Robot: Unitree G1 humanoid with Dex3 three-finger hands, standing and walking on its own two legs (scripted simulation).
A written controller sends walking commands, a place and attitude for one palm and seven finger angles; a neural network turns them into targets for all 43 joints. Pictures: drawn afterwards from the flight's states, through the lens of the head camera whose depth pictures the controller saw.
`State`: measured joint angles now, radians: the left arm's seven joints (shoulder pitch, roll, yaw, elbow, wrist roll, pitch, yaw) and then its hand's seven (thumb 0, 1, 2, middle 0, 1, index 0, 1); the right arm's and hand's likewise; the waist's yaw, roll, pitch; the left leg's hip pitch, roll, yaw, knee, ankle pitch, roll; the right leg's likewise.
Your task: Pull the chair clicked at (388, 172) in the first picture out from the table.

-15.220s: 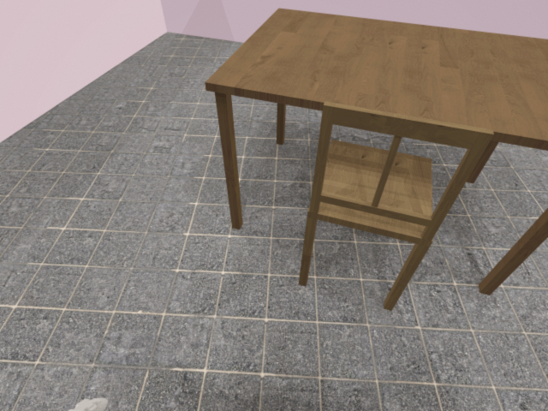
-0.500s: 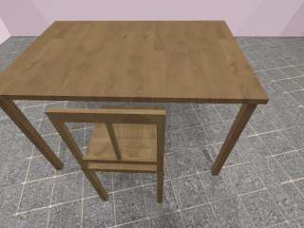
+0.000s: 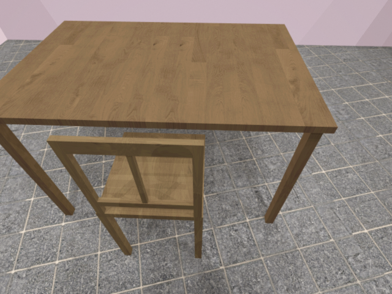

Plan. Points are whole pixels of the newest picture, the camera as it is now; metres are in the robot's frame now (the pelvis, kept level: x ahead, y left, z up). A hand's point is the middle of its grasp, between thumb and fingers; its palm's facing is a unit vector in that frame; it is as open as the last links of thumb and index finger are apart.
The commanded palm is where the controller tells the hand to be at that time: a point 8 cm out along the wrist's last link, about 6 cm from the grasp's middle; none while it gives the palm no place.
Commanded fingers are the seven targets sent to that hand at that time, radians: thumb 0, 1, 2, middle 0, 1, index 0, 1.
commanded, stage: look again from close up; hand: left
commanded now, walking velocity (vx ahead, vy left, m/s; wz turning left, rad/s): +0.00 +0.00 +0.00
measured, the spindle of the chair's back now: (138, 180) +0.43 +0.20 -0.11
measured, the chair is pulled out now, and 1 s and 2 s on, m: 0.00 0.00 0.00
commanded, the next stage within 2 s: raise the hand toward the chair's back in 0.46 s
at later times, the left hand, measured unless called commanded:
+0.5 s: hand out of the picture -0.01 +0.16 -0.17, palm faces +0.02 -0.98 -0.18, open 7.4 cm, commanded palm none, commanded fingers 0.00 0.90 0.90 -0.20 -0.30 -0.20 -0.30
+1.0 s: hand out of the picture +0.13 +0.16 -0.08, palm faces +0.01 -1.00 +0.04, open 9.4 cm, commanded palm +0.11 +0.23 -0.06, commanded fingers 0.00 0.36 0.67 -0.15 -0.22 -0.15 -0.22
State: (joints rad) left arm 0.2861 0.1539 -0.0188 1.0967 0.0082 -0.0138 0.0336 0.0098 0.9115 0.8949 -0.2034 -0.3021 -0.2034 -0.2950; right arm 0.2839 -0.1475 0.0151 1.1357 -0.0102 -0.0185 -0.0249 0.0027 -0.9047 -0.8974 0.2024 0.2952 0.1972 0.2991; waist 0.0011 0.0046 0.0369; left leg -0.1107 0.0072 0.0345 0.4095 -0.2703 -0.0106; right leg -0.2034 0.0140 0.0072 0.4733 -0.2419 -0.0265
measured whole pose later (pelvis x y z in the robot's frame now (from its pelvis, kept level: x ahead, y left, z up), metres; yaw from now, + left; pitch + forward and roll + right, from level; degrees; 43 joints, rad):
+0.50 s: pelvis -0.01 +0.00 +0.00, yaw +0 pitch -1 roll +1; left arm 0.31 0.14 -0.02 1.10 0.01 -0.02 0.03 0.01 0.91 0.90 -0.20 -0.30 -0.20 -0.29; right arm 0.31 -0.12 0.01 1.15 -0.01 -0.02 -0.03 0.00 -0.90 -0.90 0.20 0.30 0.20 0.30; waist 0.00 -0.01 0.04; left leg -0.13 0.01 0.03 0.41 -0.26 -0.01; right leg -0.21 0.02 0.00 0.46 -0.22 -0.03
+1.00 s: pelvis -0.05 +0.01 -0.11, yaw +2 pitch +12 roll +1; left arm 0.50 0.15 0.02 0.03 -0.17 -0.44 -0.23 0.01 0.59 0.76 -0.18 -0.25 -0.18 -0.25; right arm 0.11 -0.28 -0.07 0.41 0.01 -0.22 0.02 0.01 -0.91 -0.90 0.20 0.30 0.20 0.30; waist 0.03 -0.07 -0.17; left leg -0.87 -0.01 0.01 1.23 -0.57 0.00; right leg -0.92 -0.02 -0.02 1.22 -0.51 -0.01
